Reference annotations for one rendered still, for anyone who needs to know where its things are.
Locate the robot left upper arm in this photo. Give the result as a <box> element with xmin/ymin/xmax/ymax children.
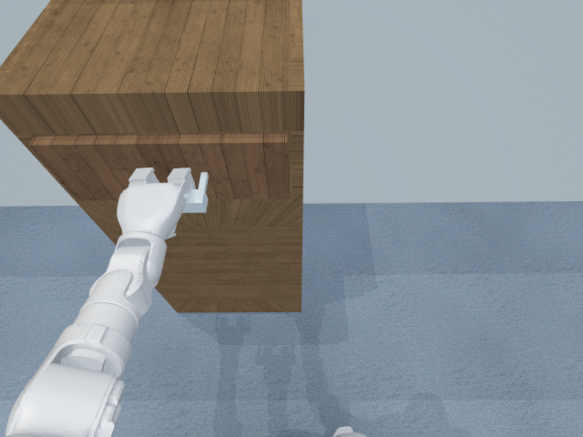
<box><xmin>4</xmin><ymin>363</ymin><xmax>125</xmax><ymax>437</ymax></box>

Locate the handle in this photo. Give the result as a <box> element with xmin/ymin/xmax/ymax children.
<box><xmin>123</xmin><ymin>172</ymin><xmax>209</xmax><ymax>213</ymax></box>

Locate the cabinet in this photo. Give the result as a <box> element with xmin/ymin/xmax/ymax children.
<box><xmin>0</xmin><ymin>0</ymin><xmax>304</xmax><ymax>312</ymax></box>

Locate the drawer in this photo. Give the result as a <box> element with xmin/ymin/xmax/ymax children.
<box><xmin>28</xmin><ymin>131</ymin><xmax>290</xmax><ymax>200</ymax></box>

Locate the robot left hand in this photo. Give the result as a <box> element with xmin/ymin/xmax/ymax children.
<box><xmin>117</xmin><ymin>168</ymin><xmax>196</xmax><ymax>241</ymax></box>

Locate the robot left forearm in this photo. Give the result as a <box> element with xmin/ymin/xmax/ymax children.
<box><xmin>5</xmin><ymin>231</ymin><xmax>167</xmax><ymax>436</ymax></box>

